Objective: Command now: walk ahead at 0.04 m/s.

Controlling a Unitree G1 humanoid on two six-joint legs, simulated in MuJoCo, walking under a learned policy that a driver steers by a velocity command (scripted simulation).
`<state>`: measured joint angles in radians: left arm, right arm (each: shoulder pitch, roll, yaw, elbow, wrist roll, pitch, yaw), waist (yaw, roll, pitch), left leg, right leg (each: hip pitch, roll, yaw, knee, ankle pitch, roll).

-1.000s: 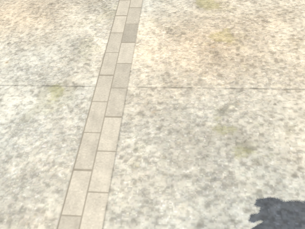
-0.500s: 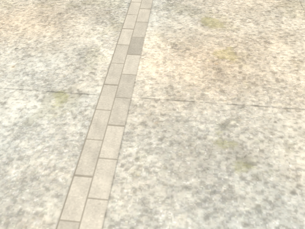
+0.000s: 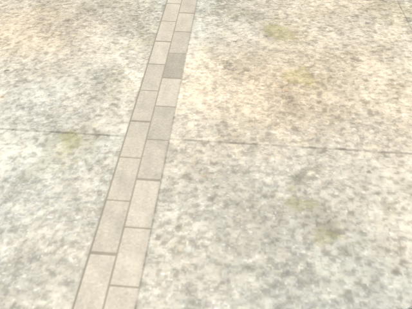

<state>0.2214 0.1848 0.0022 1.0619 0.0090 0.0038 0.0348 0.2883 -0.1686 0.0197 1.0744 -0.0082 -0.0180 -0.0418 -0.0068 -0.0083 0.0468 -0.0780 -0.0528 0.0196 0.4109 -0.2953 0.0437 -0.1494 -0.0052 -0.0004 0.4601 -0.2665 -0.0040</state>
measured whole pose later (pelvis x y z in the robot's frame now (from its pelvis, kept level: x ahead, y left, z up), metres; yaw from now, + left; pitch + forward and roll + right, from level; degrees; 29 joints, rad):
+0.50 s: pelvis +0.01 -0.01 +0.00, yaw +0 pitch -2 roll +0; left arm 0.25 0.16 0.00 1.15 0.01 0.00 0.05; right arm 0.27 -0.17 0.00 1.15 -0.01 0.00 -0.05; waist 0.00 0.00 0.05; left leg -0.04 -0.02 0.01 0.36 -0.29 0.03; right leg -0.10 0.02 -0.01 0.39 -0.26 -0.02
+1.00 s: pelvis -0.01 -0.01 +0.00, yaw +0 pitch -2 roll +0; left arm 0.30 0.14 -0.01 1.18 0.01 0.00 0.05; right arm 0.33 -0.13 0.02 1.17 -0.01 -0.01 -0.05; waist 0.00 0.00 0.04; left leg -0.08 -0.02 0.01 0.37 -0.26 0.03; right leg -0.14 0.02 -0.01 0.39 -0.22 -0.02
